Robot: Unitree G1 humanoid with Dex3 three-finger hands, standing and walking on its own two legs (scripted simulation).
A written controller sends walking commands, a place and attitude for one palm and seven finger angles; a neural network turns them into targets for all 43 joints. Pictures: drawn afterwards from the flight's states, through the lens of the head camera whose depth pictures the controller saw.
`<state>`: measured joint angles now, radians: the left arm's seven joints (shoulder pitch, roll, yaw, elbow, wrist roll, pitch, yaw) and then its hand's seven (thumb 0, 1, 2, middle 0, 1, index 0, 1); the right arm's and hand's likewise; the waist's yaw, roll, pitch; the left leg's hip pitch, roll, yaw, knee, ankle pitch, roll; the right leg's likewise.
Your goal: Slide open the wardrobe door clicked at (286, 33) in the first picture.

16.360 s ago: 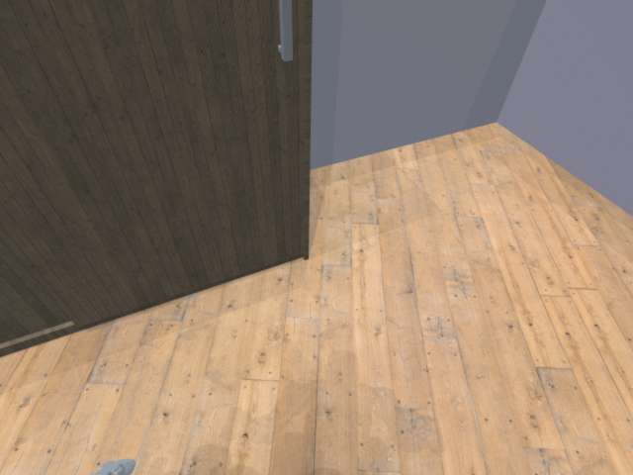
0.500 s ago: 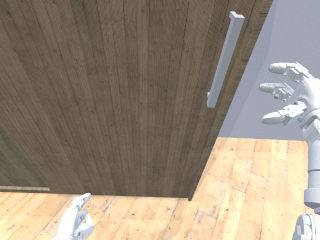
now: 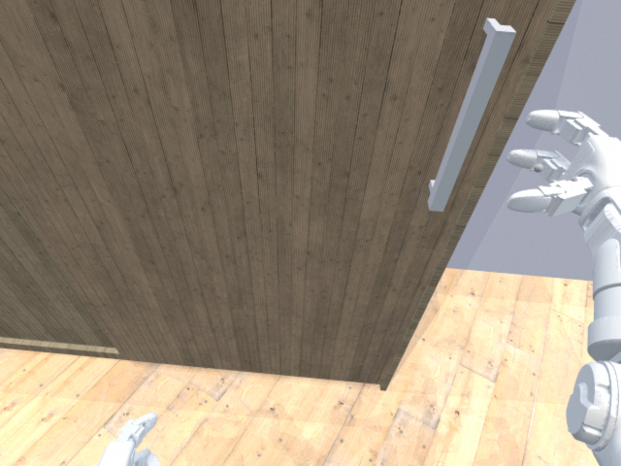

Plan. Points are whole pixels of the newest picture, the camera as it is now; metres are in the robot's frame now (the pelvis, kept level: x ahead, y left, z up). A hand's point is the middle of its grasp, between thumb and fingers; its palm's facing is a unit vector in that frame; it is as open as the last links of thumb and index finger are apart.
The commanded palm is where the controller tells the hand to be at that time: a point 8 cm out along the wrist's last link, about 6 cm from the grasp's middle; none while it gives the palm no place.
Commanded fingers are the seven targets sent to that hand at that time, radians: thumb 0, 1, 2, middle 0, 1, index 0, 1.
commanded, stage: move the hooked fingers beside the handle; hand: right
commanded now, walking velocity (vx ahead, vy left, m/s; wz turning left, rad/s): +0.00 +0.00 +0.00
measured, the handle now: (460, 126) +0.52 -0.15 +0.22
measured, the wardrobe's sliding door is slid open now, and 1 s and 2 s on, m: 0.00 0.00 0.00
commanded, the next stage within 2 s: feel for the door with the fingertips in 1.58 s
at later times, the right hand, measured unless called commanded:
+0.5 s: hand (530, 167) +0.45 -0.23 +0.21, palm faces +0.06 +1.00 +0.02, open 14.0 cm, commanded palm +0.42 -0.27 +0.22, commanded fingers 0.00 0.50 -0.30 0.30 1.20 0.30 1.20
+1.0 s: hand (523, 151) +0.45 -0.21 +0.23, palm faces +0.03 +1.00 +0.02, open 14.0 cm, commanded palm +0.43 -0.27 +0.22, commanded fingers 0.00 0.50 -0.30 0.30 1.20 0.30 1.20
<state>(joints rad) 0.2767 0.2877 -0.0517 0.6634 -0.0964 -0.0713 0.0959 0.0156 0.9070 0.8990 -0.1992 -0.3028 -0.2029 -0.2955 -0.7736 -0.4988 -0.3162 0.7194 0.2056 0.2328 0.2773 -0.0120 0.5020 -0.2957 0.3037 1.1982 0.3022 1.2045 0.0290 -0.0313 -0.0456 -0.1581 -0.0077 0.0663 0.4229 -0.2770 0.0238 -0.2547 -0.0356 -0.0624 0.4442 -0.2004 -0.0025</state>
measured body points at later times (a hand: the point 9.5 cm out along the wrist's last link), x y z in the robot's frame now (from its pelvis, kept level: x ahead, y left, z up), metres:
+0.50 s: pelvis +0.01 -0.01 +0.00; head +0.01 +0.00 +0.45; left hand +0.09 +0.26 -0.11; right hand +0.44 -0.28 +0.21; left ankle -0.03 +0.10 -0.74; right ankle +0.02 -0.12 -0.74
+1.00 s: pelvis +0.01 -0.01 +0.00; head +0.01 -0.01 +0.45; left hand +0.10 +0.25 -0.11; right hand +0.44 -0.27 +0.23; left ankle -0.03 +0.10 -0.74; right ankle +0.02 -0.12 -0.74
